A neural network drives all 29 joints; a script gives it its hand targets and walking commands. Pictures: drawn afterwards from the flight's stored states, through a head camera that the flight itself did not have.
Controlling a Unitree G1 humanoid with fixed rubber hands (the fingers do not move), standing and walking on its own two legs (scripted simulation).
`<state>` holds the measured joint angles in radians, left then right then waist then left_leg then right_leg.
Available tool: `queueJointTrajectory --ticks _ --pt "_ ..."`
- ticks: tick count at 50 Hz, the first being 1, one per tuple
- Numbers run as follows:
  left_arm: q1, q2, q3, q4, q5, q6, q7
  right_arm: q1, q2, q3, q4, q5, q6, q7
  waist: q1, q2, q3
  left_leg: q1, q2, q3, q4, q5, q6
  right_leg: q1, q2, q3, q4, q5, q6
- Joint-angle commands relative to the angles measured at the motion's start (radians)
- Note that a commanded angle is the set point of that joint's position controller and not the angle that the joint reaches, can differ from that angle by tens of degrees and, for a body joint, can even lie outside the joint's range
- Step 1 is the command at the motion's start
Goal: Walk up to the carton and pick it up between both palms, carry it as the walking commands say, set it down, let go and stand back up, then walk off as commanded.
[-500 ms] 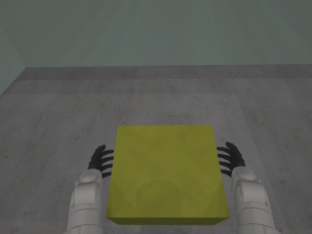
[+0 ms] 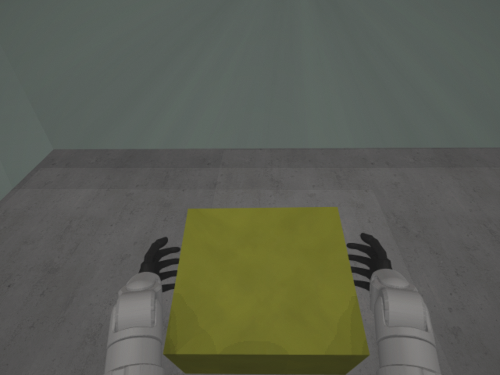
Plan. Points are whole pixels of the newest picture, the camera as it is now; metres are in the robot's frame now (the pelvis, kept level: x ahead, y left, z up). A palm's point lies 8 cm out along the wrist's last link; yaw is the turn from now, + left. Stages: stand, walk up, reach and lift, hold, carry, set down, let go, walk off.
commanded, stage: reach and lift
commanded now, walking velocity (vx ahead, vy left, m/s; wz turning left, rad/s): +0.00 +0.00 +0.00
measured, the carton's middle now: (263, 288) +0.32 -0.01 -0.03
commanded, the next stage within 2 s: hold in 0.86 s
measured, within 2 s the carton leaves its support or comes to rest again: neither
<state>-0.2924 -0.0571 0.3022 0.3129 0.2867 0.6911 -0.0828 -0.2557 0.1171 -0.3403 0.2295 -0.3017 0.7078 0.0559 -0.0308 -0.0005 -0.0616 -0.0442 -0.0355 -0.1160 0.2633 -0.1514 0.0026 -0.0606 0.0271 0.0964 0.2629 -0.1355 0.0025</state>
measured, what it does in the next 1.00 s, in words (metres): stands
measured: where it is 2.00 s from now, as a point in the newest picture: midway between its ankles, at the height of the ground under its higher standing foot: outside the picture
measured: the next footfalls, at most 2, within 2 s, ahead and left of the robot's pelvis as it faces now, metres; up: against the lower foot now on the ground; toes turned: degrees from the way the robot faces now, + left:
none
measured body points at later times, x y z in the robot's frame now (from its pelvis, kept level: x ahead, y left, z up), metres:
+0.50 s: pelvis +0.01 +0.00 +0.00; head -0.05 +0.00 +0.45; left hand +0.30 +0.19 +0.04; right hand +0.30 -0.19 +0.04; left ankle +0.00 +0.12 -0.75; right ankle +0.01 -0.12 -0.75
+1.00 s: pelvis +0.01 +0.00 +0.00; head -0.04 +0.00 +0.45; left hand +0.30 +0.19 +0.04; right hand +0.30 -0.19 +0.04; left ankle +0.00 +0.12 -0.75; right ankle +0.01 -0.12 -0.75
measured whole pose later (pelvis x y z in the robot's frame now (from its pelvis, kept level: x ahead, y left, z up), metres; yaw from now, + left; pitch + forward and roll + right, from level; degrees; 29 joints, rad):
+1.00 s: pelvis +0.01 +0.00 +0.00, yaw +0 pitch -4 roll +0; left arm -0.22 -0.09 0.31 0.22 0.31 0.71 -0.07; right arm -0.21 0.12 -0.30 0.19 -0.30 0.71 0.06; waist -0.01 0.00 -0.04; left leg 0.00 -0.02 -0.11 0.23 -0.15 0.00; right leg -0.01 0.03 0.09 0.22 -0.13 0.00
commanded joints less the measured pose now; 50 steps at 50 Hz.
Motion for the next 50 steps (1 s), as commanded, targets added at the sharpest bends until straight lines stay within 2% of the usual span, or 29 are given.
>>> queueJointTrajectory --ticks 1,10,30,50 --pt "-0.511 -0.842 -0.535 -0.027 -0.266 -0.016 -0.280 -0.514 0.826 0.581 0.020 0.276 -0.004 0.287 0.003 0.005 -0.154 0.002 -0.047 0.065 -0.053 0.094 0.005 0.083 0.047 -0.063 -0.029 0.127 0.002" --pt "-0.509 -0.852 -0.535 -0.054 -0.263 -0.011 -0.275 -0.518 0.826 0.595 0.007 0.280 -0.010 0.296 0.020 0.005 -0.167 0.030 -0.047 0.067 -0.050 0.111 0.001 0.081 0.051 -0.060 -0.029 0.128 -0.001" --pt "-0.456 -0.834 -0.552 -0.100 -0.254 -0.005 -0.264 -0.458 0.797 0.605 -0.025 0.275 -0.012 0.288 0.022 0.006 -0.169 0.058 -0.053 0.059 -0.053 0.191 -0.009 0.107 0.062 -0.056 -0.043 0.201 0.001" --pt "-0.433 -0.825 -0.558 -0.117 -0.251 -0.013 -0.260 -0.432 0.792 0.617 -0.041 0.274 -0.019 0.281 0.025 0.005 -0.168 0.061 -0.058 0.057 -0.051 0.198 -0.006 0.106 0.063 -0.050 -0.046 0.210 0.006"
